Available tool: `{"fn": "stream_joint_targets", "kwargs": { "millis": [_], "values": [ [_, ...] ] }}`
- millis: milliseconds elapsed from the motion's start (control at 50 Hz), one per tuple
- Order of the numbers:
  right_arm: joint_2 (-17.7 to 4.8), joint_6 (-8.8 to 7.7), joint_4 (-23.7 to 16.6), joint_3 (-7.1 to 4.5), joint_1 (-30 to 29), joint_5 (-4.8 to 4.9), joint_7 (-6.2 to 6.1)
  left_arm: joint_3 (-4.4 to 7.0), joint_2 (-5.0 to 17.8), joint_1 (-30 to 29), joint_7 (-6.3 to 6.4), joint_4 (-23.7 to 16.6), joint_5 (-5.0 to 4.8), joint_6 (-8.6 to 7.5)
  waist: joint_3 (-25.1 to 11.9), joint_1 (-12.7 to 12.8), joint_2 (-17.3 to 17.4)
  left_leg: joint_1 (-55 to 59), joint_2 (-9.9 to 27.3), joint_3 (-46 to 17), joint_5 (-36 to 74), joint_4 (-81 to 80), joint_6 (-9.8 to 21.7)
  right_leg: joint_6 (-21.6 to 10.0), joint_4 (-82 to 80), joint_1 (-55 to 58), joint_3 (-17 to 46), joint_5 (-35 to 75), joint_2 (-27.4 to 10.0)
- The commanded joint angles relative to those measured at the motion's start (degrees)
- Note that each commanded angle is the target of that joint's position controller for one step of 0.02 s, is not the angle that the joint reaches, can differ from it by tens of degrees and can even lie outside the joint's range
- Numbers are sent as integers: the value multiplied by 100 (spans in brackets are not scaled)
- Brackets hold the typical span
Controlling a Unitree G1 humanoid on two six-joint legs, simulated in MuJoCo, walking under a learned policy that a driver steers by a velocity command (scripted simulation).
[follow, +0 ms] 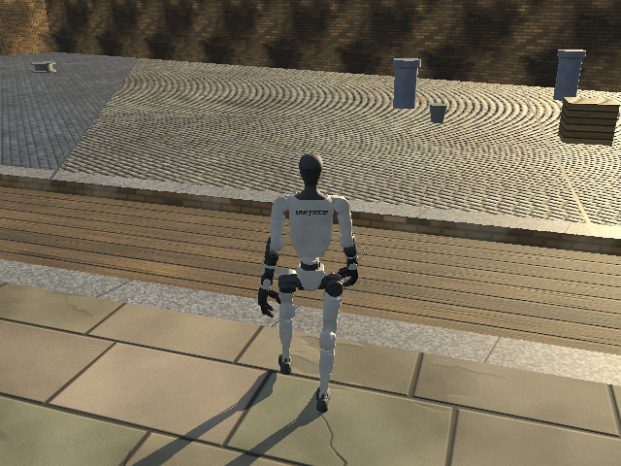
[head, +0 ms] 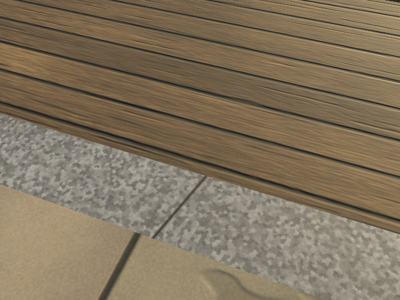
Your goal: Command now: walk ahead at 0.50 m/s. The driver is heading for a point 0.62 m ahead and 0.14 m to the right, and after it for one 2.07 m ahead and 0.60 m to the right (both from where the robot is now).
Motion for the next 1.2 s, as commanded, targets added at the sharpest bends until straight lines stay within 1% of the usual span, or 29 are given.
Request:
{"fn": "stream_joint_targets", "kwargs": {
  "millis": [20, 60, 100, 120, 140, 160, 180, 200, 220, 240, 300, 360, 500, 600, 660, 700, 720, 740, 760, 780, 820, 840, 860, 900, 940, 1040, 1100, 1160, 1200],
  "values": [
    [-294, -90, -487, -27, -697, 16, -12, 117, 760, 444, 64, -59, 47, -29, 421, 8, -588, -157, -174, 174, -50, -403, 99, -663, -140, 86, 794, 2661, -1710],
    [-350, -133, -549, -53, -743, 16, -20, 134, 812, 446, 103, -8, 81, -4, 437, -49, -584, -52, -248, 183, -434, -621, 235, -660, 113, 406, 791, 3117, -1839],
    [-414, -192, -432, -107, -280, 14, -64, 158, 894, 255, 130, -9, 91, 12, 218, -312, -627, 788, -515, 311, -876, -914, 424, -539, 754, 411, 638, 4392, -1824],
    [-479, -232, -206, -166, 384, 3, -106, 167, 932, 174, 122, -5, 78, 30, -111, -586, -585, 1605, -722, 411, -877, -1175, 539, -461, 1522, 326, 536, 4969, -1715],
    [-649, -290, 136, -259, 1394, -57, -163, 153, 909, 70, 107, -47, 41, 37, -645, -988, -420, 2948, -648, 292, -623, -1403, 713, -338, 2638, -244, 339, 4594, -1483],
    [-1165, -331, 321, -402, 2452, -203, -227, 90, 721, 37, 91, -269, -12, 22, -1417, -1297, 157, 4474, 717, -1217, -982, -1451, 1048, -216, 4407, -1506, 113, 2462, -1157],
    [-1541, -272, 345, -496, 2542, -173, -191, 32, 236, 764, 37, -257, -202, 42, -1971, -937, 1310, 5619, 2077, -3905, -1187, -2204, 1911, -9, 6335, -3431, 65, -1798, -65],
    [-1194, -202, 276, -445, 2023, 42, -149, 178, 796, 206, 61, -262, -30, 78, -1337, -847, 241, 4991, 1718, -3696, -1732, -2447, 1688, -104, 6616, -3945, 740, -1431, -437],
    [-868, -215, 178, -345, 1420, 78, -129, 199, 770, -329, 27, -454, -4, 47, -560, -648, 113, 4133, 1505, -2831, -1588, -2623, 1478, -124, 6393, -4044, 735, -846, -667],
    [-587, -257, 170, -272, 1158, 52, -106, 195, 670, -538, 13, -489, 3, 35, -216, -487, -98, 3475, 1243, -2283, -1028, -2837, 1297, -104, 6075, -3815, 717, -498, -844],
    [-243, -381, 417, -153, 1425, 63, -153, 191, 409, -402, -67, -425, 151, 222, -5, -167, 47, 2656, 746, -1321, 156, -3049, 964, 44, 5550, -3160, 623, -251, -1021],
    [-534, -447, 528, -209, 1719, 61, -198, 201, 397, -813, -139, -582, 132, 347, 79, -128, 68, 2691, 699, -900, 53, -3325, 984, 169, 5224, -3607, 532, 154, -1077],
    [-433, -480, 647, -120, 2329, 40, -262, 127, 326, -2226, -171, -1070, 44, 380, 391, -418, 119, 3140, 576, 75, 993, -3406, 583, 153, 3615, -4110, 357, 1455, -915],
    [-498, -422, 799, -116, 2762, -12, -372, 67, 301, -2888, -188, -1394, 72, 364, 505, -597, 142, 4005, 803, 532, 2142, -2978, 547, -97, 2726, -3996, -155, 1205, -736],
    [-727, -368, 762, -171, 2587, 2, -453, 145, 429, -2486, -134, -1360, 103, 352, 163, -322, 323, 4360, 916, 808, 4347, -1950, 502, -408, 2543, -3213, -476, 359, -322],
    [-882, -278, 681, -220, 2420, 0, -455, 294, 653, -1338, -92, -1019, 114, 308, -472, 154, 356, 4148, 908, 946, 4677, -223, 454, -713, 2186, -1921, -535, 68, 46],
    [-930, -256, 542, -233, 2236, 36, -425, 434, 955, -526, -59, -793, 187, 279, -858, 574, 165, 3198, 794, 1021, 3541, 1196, 310, -982, 1753, -633, 47, 165, -222],
    [-476, -276, 231, -152, 2320, 98, -342, 607, 1573, -178, 4, -821, 213, 280, -1445, 476, -820, 1309, 146, 1073, -301, 3347, 61, -1593, 1628, 909, 2362, 280, -1866],
    [-565, -324, -89, -193, 2128, 134, -268, 647, 1775, -255, -30, -873, 54, 356, -1811, 329, -1141, -228, -850, 32, -2997, 4579, -78, -2281, 754, 1580, 4810, 636, -2658],
    [-729, -382, -248, -225, 1502, 67, -239, 608, 1588, -544, -6, -841, -54, 403, -977, 253, -466, -855, -353, -482, -2419, 4430, -13, -2013, 606, 1029, 3897, 426, -2427],
    [-721, -439, -281, -243, 1377, 88, -235, 471, 1068, -1085, 14, -920, -23, 385, -132, -198, 111, -403, -4, -430, -1766, 3502, -48, -1454, 328, -435, 2808, 1095, -1935],
    [-642, -319, -273, -240, 1486, -13, -234, 417, 926, -1251, 43, -976, -70, 357, -57, -421, 182, -43, 102, -435, -1666, 3172, -119, -1208, 251, -896, 2358, 1357, -1600],
    [-540, -192, -307, -223, 1620, -83, -214, 399, 955, -1232, 60, -987, -92, 298, -119, -528, -110, 269, 153, -441, -1656, 2894, -223, -1231, 230, -1219, 2206, 1693, -1525],
    [-512, -14, -457, -228, 1406, -126, -186, 411, 1064, -1014, 61, -950, -122, 194, -82, -555, -181, 262, 146, -329, -1544, 2501, -388, -1220, 209, -1421, 1967, 2073, -1275],
    [-552, 48, -672, -230, 946, -119, -158, 428, 1191, -798, 63, -982, -106, 174, 6, -446, -293, 32, 142, -239, -1069, 1967, -487, -1103, 124, -1462, 1903, 2122, -1116],
    [-674, 67, -1154, -217, -210, -95, -104, 406, 1210, -92, 66, -1023, -123, 248, 39, 25, -447, -492, -58, -243, -11, 670, -450, -783, 266, -754, 2149, 2673, -1038],
    [-604, 43, -1309, -129, -515, -94, -61, 424, 1303, 83, 90, -1091, -74, 283, -119, 143, -641, -285, -338, -165, 240, 352, -393, -728, 528, -431, 2154, 3405, -1005],
    [-653, -21, -1439, -74, -703, -49, -35, 396, 1259, 145, 100, -1129, -2, 317, -53, 163, -693, 67, -498, -104, -127, -22, -264, -713, 707, -246, 2132, 3784, -1073],
    [-807, -73, -1383, -102, -229, -30, -41, 408, 1383, -169, 133, -1233, 35, 286, -21, -162, -709, 1161, -649, -159, -460, -587, -98, -581, 820, -605, 2110, 4033, -1112]
  ]
}}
